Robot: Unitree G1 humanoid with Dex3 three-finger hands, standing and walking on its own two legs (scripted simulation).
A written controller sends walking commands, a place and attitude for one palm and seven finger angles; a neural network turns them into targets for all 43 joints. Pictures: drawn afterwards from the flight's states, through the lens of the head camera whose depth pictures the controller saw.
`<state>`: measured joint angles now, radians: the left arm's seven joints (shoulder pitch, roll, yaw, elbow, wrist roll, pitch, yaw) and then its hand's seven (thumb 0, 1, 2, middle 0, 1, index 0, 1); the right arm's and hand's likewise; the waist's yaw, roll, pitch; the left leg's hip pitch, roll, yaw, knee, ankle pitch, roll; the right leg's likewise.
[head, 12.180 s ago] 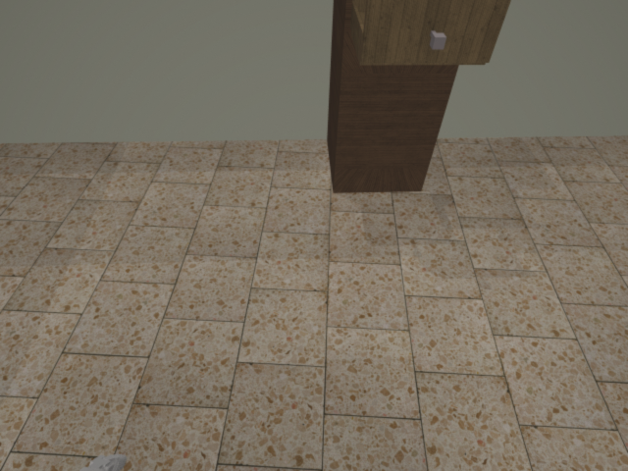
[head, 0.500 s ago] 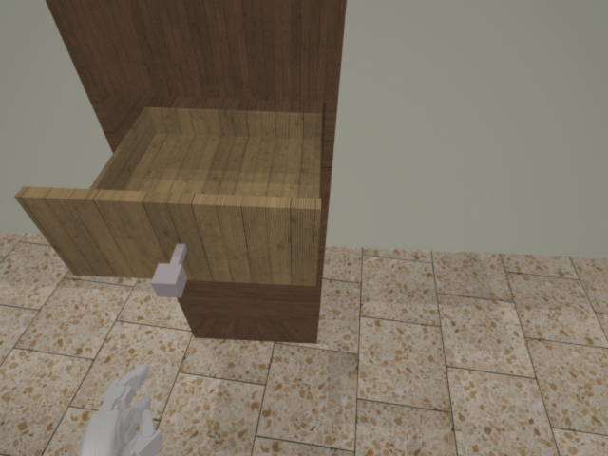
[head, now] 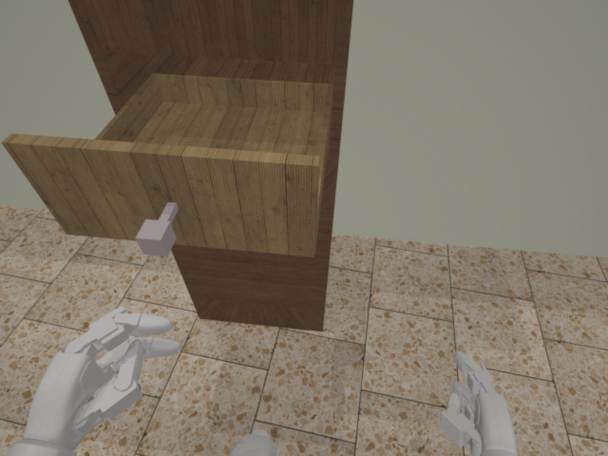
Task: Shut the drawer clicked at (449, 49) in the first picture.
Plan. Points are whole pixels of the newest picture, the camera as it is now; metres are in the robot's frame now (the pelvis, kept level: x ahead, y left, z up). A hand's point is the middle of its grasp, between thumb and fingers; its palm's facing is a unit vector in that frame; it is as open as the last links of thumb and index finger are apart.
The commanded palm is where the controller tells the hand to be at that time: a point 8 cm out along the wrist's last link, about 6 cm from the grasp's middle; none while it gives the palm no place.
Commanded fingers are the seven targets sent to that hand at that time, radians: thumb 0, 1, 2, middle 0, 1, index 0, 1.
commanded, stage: raise the hand and make a fist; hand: left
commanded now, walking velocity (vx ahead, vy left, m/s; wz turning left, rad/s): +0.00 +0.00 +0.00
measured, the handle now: (162, 227) +0.36 +0.22 +0.13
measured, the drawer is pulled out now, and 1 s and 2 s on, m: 0.26 0.26 0.26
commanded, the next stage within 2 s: bring the fist close to the handle in 1.26 s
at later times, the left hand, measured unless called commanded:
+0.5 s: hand (99, 355) +0.18 +0.21 +0.15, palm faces -0.01 -1.00 -0.08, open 3.1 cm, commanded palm +0.13 +0.26 +0.18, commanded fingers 0.00 0.90 0.90 -1.36 -1.56 -1.36 -1.56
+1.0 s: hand (75, 313) +0.18 +0.21 +0.21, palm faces +0.03 -0.99 -0.14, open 3.3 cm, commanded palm +0.14 +0.26 +0.23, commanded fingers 0.00 0.90 0.90 -1.40 -1.60 -1.40 -1.60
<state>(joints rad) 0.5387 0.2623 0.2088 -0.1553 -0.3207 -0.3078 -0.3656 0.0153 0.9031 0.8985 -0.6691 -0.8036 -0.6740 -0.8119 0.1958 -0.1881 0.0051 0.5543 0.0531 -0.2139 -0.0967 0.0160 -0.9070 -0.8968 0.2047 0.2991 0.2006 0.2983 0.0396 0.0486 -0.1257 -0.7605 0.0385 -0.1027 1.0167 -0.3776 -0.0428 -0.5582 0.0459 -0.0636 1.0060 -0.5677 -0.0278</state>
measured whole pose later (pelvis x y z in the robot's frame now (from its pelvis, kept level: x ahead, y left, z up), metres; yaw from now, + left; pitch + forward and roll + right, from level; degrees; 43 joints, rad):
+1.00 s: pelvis +0.01 +0.02 +0.04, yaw +0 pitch -2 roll -1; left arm 0.47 0.32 0.28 -0.54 -0.35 0.17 -0.25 0.01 0.90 0.90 -1.40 -1.59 -1.40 -1.60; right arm 0.25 -0.23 0.09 0.56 0.10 -0.33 -0.10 0.02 -0.90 -0.90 0.21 0.30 0.20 0.30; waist 0.07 0.07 -0.11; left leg -0.41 0.02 -0.05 0.72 -0.27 -0.02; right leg -0.22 0.01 -0.02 0.70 -0.44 0.00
